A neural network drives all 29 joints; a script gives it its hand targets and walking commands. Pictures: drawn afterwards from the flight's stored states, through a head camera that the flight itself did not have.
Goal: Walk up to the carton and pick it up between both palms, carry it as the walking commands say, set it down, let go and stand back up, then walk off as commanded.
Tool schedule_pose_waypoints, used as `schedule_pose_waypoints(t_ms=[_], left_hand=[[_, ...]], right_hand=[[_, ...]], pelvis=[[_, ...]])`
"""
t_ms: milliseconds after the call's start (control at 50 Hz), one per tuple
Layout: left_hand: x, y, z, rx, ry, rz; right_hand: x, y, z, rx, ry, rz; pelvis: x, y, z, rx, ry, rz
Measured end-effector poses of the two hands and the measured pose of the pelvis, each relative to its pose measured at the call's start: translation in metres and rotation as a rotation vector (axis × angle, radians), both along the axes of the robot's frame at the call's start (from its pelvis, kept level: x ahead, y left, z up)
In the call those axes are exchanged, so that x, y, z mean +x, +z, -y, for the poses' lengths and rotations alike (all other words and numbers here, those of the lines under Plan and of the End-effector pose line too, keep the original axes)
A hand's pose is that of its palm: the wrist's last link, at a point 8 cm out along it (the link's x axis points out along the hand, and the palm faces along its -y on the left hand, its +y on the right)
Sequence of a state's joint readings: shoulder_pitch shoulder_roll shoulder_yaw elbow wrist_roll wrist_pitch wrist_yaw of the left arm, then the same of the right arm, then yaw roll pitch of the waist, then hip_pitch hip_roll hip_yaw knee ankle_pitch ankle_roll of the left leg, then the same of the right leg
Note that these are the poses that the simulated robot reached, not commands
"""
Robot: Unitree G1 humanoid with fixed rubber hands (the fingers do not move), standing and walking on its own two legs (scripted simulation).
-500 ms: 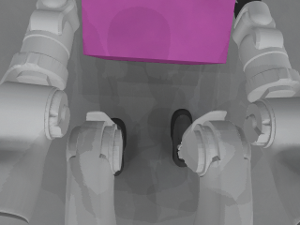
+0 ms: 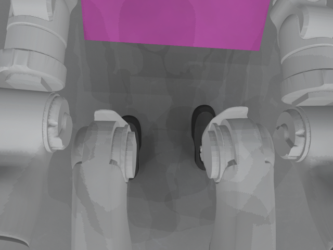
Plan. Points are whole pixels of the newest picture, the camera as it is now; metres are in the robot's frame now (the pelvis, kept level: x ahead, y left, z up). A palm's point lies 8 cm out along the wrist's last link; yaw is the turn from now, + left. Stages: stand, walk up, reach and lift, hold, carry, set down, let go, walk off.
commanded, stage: reach and lift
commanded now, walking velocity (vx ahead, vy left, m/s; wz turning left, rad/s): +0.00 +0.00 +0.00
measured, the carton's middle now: out of the picture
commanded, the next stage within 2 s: none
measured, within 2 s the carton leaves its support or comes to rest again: neither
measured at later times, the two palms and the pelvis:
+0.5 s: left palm out of the picture +0.57 +0.15 -0.11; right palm out of the picture +0.54 -0.20 -0.11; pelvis -0.01 -0.01 +0.03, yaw +0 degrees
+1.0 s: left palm out of the picture +0.55 +0.14 -0.04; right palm out of the picture +0.52 -0.21 -0.04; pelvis -0.02 +0.00 +0.08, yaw +0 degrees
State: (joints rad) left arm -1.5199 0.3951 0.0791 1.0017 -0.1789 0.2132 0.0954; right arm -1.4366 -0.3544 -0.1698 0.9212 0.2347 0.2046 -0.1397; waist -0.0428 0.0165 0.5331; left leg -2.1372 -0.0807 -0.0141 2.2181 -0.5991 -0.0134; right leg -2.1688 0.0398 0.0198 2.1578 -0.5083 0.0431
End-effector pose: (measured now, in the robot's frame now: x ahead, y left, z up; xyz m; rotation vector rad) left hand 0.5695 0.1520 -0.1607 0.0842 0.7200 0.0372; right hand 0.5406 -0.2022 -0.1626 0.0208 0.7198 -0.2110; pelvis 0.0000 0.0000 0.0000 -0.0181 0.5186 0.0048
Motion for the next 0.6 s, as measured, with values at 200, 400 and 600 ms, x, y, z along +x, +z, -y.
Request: schedule_pose_waypoints(t_ms=[200,400,600], left_hand=[[-0.002,0.02,0.006,-0.003,0.001,-0.012],[-0.001,0.044,0.003,-0.01,0.018,0.012],[-0.004,0.061,0.001,-0.017,0.019,0.016]], right_hand=[[-0.002,0.022,0.006,0.0,-0.003,-0.012],[0.003,0.047,0.003,0.009,-0.006,0.015],[-0.005,0.061,0.001,0.008,-0.013,0.02]], pelvis=[[-0.005,0.009,0.003,0.005,-0.002,0.008],[-0.005,0.026,0.007,0.012,-0.003,0.011],[-0.005,0.04,0.005,0.008,-0.001,0.012]])
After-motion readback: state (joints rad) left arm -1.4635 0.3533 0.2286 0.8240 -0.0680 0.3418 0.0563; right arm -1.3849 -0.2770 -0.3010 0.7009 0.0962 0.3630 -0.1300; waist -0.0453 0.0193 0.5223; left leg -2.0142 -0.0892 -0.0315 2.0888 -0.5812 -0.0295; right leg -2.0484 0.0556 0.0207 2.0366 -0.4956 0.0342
